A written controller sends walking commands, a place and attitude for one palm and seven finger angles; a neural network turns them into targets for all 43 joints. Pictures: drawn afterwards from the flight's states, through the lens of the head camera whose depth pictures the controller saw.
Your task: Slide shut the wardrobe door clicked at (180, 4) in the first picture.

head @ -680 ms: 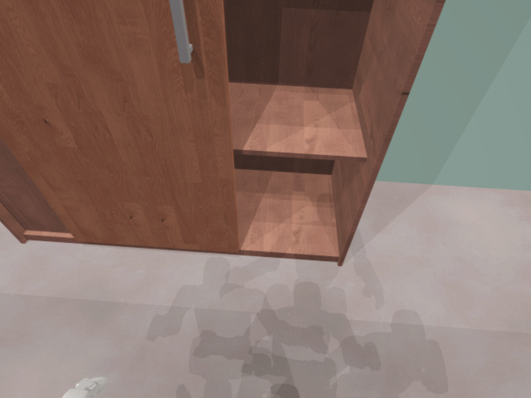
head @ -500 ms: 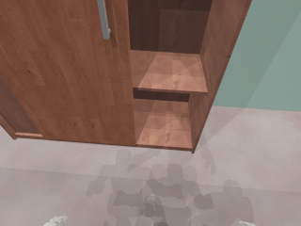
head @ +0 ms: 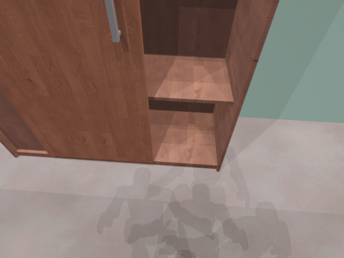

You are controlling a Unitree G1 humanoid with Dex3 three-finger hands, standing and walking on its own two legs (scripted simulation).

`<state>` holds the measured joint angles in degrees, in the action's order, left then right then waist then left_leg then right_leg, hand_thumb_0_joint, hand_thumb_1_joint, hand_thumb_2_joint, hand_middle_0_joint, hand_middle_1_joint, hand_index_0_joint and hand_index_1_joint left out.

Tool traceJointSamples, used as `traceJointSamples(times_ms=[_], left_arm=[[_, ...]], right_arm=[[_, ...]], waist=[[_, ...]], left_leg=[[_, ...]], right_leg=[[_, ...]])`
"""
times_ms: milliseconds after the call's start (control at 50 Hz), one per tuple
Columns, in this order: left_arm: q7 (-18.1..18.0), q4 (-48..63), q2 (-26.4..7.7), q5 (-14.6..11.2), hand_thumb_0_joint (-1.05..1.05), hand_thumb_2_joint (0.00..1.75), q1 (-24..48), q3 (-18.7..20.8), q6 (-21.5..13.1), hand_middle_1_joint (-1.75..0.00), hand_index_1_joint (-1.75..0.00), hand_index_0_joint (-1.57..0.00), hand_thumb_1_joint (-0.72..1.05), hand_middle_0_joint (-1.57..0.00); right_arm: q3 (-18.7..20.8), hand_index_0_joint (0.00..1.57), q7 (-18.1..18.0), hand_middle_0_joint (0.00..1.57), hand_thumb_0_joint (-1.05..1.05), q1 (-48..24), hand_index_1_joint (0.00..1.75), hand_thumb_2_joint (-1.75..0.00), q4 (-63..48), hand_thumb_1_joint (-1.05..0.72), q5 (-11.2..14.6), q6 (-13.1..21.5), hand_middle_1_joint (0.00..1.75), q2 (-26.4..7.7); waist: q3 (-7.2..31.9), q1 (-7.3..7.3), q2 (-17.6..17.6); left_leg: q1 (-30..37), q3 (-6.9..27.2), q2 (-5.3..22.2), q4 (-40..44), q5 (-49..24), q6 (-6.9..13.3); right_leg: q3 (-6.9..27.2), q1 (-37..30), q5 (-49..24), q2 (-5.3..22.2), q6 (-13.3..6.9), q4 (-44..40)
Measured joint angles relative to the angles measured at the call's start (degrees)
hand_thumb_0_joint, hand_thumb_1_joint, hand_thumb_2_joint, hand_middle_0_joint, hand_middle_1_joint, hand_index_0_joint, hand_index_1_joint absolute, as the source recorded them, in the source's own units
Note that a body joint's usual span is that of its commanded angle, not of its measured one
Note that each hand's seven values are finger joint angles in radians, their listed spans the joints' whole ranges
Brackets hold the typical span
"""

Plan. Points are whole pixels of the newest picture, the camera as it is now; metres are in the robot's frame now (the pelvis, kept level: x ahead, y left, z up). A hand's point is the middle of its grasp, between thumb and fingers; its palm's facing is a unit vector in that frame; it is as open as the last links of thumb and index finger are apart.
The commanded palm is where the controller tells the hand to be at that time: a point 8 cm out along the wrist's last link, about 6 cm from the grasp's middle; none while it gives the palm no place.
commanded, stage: stand and wait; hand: left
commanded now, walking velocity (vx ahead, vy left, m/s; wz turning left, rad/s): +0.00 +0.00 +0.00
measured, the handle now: (112, 9) +0.79 +0.25 +0.23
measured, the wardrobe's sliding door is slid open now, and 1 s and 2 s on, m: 0.44 0.44 0.44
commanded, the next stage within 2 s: look at it before walking up in 0.14 s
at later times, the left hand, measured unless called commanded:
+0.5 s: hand out of the picture +0.08 +0.24 -0.15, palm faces -0.03 -0.94 -0.33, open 7.4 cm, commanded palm none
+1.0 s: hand out of the picture +0.08 +0.23 -0.16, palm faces -0.01 -0.95 -0.32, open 7.4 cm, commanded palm none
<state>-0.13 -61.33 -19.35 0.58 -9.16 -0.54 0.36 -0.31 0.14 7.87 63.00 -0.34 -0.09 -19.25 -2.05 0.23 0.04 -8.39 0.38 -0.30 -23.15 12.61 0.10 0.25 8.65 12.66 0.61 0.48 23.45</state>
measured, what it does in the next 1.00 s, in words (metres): stands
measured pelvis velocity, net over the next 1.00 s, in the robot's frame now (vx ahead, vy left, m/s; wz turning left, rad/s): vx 0.01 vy -0.01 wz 0.00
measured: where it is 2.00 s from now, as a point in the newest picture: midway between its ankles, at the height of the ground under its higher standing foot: (151, 246)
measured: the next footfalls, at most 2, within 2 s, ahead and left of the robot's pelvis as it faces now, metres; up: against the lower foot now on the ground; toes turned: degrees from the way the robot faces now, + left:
left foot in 1.22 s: +0.11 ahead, +0.15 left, +0.00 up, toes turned +6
right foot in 1.78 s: +0.38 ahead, +0.01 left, +0.00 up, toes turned -7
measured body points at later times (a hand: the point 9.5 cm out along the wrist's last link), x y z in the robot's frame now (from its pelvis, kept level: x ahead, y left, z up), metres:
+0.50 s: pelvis +0.00 -0.01 +0.00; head +0.00 -0.01 +0.45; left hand +0.08 +0.29 -0.13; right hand +0.07 -0.30 -0.13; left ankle +0.00 +0.12 -0.74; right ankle +0.00 -0.12 -0.74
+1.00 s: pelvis +0.01 -0.01 +0.00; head +0.01 -0.01 +0.45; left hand +0.08 +0.28 -0.13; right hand +0.08 -0.29 -0.14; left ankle +0.00 +0.12 -0.74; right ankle +0.00 -0.12 -0.74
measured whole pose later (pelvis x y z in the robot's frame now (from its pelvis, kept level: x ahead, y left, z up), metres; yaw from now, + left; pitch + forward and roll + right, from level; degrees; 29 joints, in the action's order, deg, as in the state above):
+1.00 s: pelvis +0.01 -0.01 +0.00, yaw +0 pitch -2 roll +0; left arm -0.4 -61.8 -17.9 0.9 -9.3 -0.2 0.3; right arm -0.6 0.1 8.4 63.6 -0.8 -0.3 -18.4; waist -0.4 0.4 0.6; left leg -8.6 0.5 0.8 -23.8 14.1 -0.5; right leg 0.1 7.9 12.7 -0.4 -0.1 22.1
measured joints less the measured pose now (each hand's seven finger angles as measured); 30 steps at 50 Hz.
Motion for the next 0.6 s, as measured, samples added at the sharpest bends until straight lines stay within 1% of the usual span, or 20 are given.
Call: traceJointSamples(times_ms=[340, 600], left_arm=[[0.07, -0.16, 0.33, 0.08, 0.00, 0.90, 1.39, 0.03, -0.42, -0.30, -0.30, -0.20, 0.90, -0.20], [0.08, -0.54, 0.32, 0.08, 0.00, 0.90, 1.17, 0.08, -0.42, -0.30, -0.30, -0.20, 0.90, -0.20]], right_arm=[[-0.16, 0.20, 0.14, 0.21, 0.01, -0.19, 0.30, -0.90, 0.87, -0.90, -0.04, 0.32, 0.30, 0.29], [-0.13, 0.20, 0.02, 0.21, 0.01, -0.43, 0.30, -0.90, 0.97, -0.91, 0.00, 0.44, 0.30, 0.19]], waist=[[0.40, -0.25, 0.08], [0.14, -0.12, -0.08]], left_leg=[[0.11, -0.04, 0.49, 1.54, -1.14, -0.50], [0.34, -0.08, 0.71, 2.10, -1.15, -0.66]], right_leg=[[0.04, 0.13, -1.02, -0.48, -0.46, -1.18], [0.08, -0.07, -1.10, -0.70, -0.61, -1.78]])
